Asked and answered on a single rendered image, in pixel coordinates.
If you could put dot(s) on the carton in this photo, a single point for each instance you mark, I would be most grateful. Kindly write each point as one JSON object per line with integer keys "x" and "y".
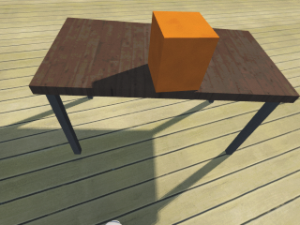
{"x": 181, "y": 46}

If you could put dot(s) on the table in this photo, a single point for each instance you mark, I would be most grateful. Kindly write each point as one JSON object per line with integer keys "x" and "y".
{"x": 102, "y": 58}

